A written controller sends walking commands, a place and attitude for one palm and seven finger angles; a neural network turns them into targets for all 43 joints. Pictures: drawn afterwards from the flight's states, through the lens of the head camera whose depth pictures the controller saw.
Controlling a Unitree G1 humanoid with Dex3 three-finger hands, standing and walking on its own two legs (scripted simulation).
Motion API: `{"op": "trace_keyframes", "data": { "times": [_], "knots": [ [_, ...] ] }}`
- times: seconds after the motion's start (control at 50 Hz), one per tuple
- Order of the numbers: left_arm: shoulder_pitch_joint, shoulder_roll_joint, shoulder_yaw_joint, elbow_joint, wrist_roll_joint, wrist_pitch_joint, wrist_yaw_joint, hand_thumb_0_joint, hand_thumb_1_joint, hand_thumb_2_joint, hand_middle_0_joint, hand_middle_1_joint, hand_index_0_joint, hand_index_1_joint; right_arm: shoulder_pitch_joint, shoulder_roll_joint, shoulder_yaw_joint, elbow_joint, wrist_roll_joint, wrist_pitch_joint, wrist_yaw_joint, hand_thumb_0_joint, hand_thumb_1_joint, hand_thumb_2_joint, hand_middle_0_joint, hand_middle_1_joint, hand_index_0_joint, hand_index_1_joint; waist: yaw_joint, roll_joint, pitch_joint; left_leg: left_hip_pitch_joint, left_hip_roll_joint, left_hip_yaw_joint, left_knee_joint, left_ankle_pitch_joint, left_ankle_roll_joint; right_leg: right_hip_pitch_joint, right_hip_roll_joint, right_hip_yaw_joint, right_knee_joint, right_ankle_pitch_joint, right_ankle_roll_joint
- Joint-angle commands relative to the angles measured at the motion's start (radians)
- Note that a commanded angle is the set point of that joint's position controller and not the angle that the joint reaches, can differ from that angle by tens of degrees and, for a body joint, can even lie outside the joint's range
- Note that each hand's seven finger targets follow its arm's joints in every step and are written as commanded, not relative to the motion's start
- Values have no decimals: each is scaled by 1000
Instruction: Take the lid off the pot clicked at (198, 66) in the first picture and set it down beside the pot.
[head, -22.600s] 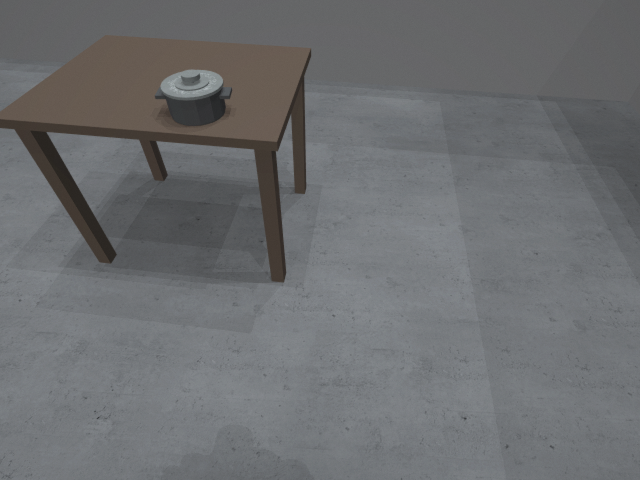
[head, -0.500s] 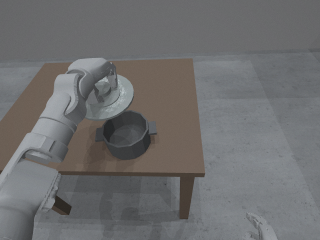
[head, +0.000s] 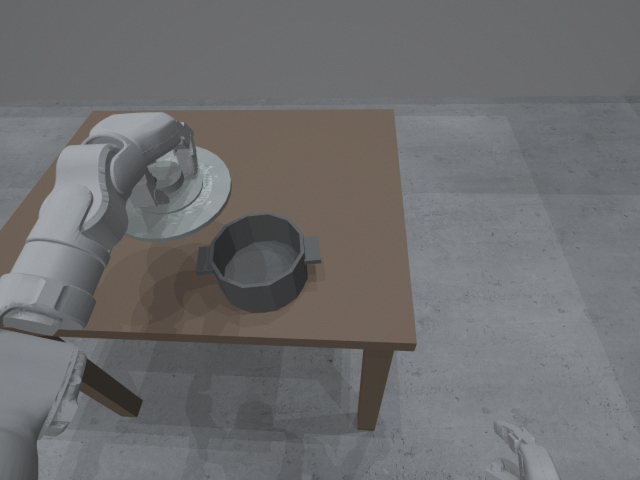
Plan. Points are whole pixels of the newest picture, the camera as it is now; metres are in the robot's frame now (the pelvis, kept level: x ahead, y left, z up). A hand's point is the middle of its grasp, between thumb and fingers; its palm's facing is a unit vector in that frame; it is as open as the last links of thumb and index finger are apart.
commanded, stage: move the lid sideways beside the pot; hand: left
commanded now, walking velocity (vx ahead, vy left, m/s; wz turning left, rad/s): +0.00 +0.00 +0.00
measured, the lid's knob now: (163, 177) +0.46 +0.22 +0.14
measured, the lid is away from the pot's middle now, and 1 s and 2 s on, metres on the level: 0.10 0.23 0.23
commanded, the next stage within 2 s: lower the lid onto the table in 1.12 s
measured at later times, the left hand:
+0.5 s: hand (105, 177) +0.43 +0.27 +0.16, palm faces -0.31 -0.02 -0.95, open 7.7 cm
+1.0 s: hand (52, 187) +0.42 +0.34 +0.16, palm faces -0.36 -0.07 -0.93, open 7.7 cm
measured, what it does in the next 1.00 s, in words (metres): stands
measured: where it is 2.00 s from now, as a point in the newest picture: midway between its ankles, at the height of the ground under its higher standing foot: outside the picture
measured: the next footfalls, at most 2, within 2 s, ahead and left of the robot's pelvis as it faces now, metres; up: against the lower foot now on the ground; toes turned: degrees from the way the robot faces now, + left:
none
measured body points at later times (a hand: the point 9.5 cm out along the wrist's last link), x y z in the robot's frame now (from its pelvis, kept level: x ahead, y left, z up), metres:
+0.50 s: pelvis +0.00 +0.00 +0.00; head +0.04 -0.02 +0.45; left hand +0.44 +0.27 +0.22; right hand +0.10 -0.27 -0.13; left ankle +0.03 +0.13 -0.74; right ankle -0.02 -0.15 -0.74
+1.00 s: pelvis +0.00 +0.01 +0.00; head +0.06 +0.01 +0.44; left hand +0.44 +0.34 +0.21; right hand +0.10 -0.26 -0.13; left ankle +0.03 +0.13 -0.74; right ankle -0.02 -0.15 -0.74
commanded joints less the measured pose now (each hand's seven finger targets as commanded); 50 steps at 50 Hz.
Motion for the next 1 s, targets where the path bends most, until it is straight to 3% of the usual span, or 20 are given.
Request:
{"op": "trace_keyframes", "data": {
  "times": [0.0, 0.04, 0.12, 0.18, 0.22, 0.26, 0.36, 0.38, 0.4, 0.42, 0.46, 0.5, 0.58, 0.64, 0.72, 0.74, 0.8, 0.88, 0.9, 0.98],
  "knots": [
    [-586, 305, 170, -170, 15, -23, 62, 0, 643, 969, -783, -1043, -824, -1061, -53, -128, -39, -114, -5, -41, -11, 0, -900, -900, 200, 300, 200, 300, -15, 3, -416, 291, -36, -7, -7, 246, 70, 25, 68, -47, -32, 294, -76],
    [-591, 312, 170, -100, 17, -26, 58, 0, 643, 969, -783, -1043, -824, -1061, -38, -133, -38, -101, -1, -37, -17, 0, -900, -900, 200, 300, 200, 300, -17, -31, -373, 266, -33, -1, -16, 188, 72, 6, 68, -50, -44, 256, -73],
    [-620, 387, 219, -155, 25, -59, 67, 0, 643, 969, -783, -1043, -824, -1061, -38, -137, -41, -114, -5, -42, -19, 0, -900, -900, 200, 300, 200, 300, -7, 6, -456, 286, -39, -6, -6, 232, 76, 53, 64, -40, -33, 303, -76],
    [-564, 359, 205, -116, 16, -69, 56, 0, 643, 969, -783, -1043, -824, -1061, -32, -140, -44, -116, -3, -37, -17, 0, -900, -900, 200, 300, 200, 300, -12, 7, -430, 271, -36, -3, -4, 247, 75, 45, 66, -43, -40, 313, -76],
    [-541, 394, 229, -27, 20, -69, 51, 0, 643, 969, -783, -1043, -824, -1061, -15, -148, -46, -100, 0, -28, -20, 0, -900, -900, 200, 300, 200, 300, -15, -36, -381, 240, -39, 4, -4, 208, 78, 31, 66, -44, -44, 298, -71],
    [-562, 429, 250, -56, 15, -80, 43, 0, 643, 969, -783, -1043, -824, -1061, -18, -153, -48, -105, 3, -23, -20, 0, -900, -900, 200, 300, 200, 300, -9, -48, -396, 236, -39, 6, -7, 184, 82, 45, 62, -41, -46, 295, -68],
    [-580, 445, 248, -88, 19, -115, 37, 0, 643, 969, -783, -1043, -824, -1061, -13, -154, -53, -109, 3, -16, -23, 0, -900, -900, 200, 300, 200, 300, -15, 2, -418, 258, -38, 2, 2, 228, 84, 43, 66, -45, -40, 312, -71],
    [-579, 434, 244, -117, 12, -123, 36, 0, 643, 969, -783, -1043, -824, -1061, -19, -154, -55, -117, 2, -20, -21, 0, -900, -900, 200, 300, 200, 300, -15, 36, -432, 268, -37, 0, 7, 266, 82, 44, 66, -43, -40, 328, -74],
    [-567, 471, 276, -117, 14, -130, 38, 0, 643, 969, -783, -1043, -824, -1061, -4, -157, -58, -110, -2, -19, -20, 0, -900, -900, 200, 300, 200, 300, -10, 43, -445, 282, -39, -2, 13, 265, 84, 46, 67, -44, -39, 327, -72],
    [-549, 504, 304, -84, 17, -134, 39, 0, 643, 969, -783, -1043, -824, -1061, 3, -161, -58, -102, 0, -13, -22, 0, -900, -900, 200, 300, 200, 300, -10, 32, -439, 275, -40, -2, 14, 266, 85, 47, 68, -45, -39, 329, -73],
    [-554, 491, 290, -56, 9, -143, 29, 0, 643, 969, -783, -1043, -824, -1061, 5, -161, -56, -96, 4, -7, -25, 0, -900, -900, 200, 300, 200, 300, -15, 15, -406, 253, -38, 3, 5, 230, 84, 37, 66, -50, -45, 310, -70],
    [-539, 531, 324, -37, 8, -150, 31, 0, 643, 969, -783, -1043, -824, -1061, 17, -170, -60, -92, 3, -8, -25, 0, -900, -900, 200, 300, 200, 300, -11, 2, -413, 247, -39, 4, 15, 243, 88, 46, 66, -47, -42, 331, -69],
    [-553, 527, 305, -6, 16, -174, 26, 0, 643, 969, -783, -1043, -824, -1061, 10, -168, -57, -93, 6, -7, -29, 0, -900, -900, 200, 300, 200, 300, -13, 30, -387, 232, -38, 5, 15, 237, 86, 27, 67, -49, -46, 317, -72],
    [-588, 545, 312, -53, 14, -194, 25, 0, 643, 969, -783, -1043, -824, -1061, 20, -169, -63, -84, 3, -5, -27, 0, -900, -900, 200, 300, 200, 300, -14, 61, -430, 271, -35, -1, 21, 253, 85, 23, 69, -53, -43, 309, -71],
    [-564, 556, 315, 51, 5, -206, 11, 0, 643, 969, -783, -1043, -824, -1061, 40, -177, -60, -64, 4, 2, -32, 0, -900, -900, 200, 300, 200, 300, -23, 26, -390, 236, -33, 8, 27, 230, 86, 6, 71, -56, -46, 302, -66],
    [-586, 570, 323, 30, 5, -213, 9, 0, 643, 969, -783, -1043, -824, -1061, 41, -176, -60, -64, 4, 2, -33, 0, -900, -900, 200, 300, 200, 300, -19, 24, -416, 244, -34, 6, 27, 227, 87, 12, 70, -57, -44, 301, -65],
    [-620, 591, 331, -22, 11, -237, 15, 0, 643, 969, -783, -1043, -824, -1061, 37, -176, -63, -64, 0, -2, -34, 0, -900, -900, 200, 300, 200, 300, -17, 80, -454, 283, -30, -3, 38, 296, 85, 4, 74, -58, -35, 315, -69],
    [-578, 578, 320, 76, 4, -251, 4, 0, 643, 969, -783, -1043, -824, -1061, 52, -179, -60, -49, 2, -2, -39, 0, -900, -900, 200, 300, 200, 300, -25, 69, -395, 251, -28, 2, 41, 276, 85, -26, 76, -60, -48, 296, -69],
    [-568, 608, 343, 113, 4, -250, 6, 0, 643, 969, -783, -1043, -824, -1061, 65, -183, -58, -41, 1, 4, -37, 0, -900, -900, 200, 300, 200, 300, -24, 39, -390, 228, -31, 1, 38, 241, 85, -17, 78, -63, -44, 281, -67],
    [-624, 619, 330, 73, 19, -270, 7, 0, 643, 969, -783, -1043, -824, -1061, 53, -184, -59, -47, 2, -1, -41, 0, -900, -900, 200, 300, 200, 300, -22, 76, -426, 248, -27, -2, 44, 268, 83, -26, 77, -62, -37, 280, -71]
  ]
}}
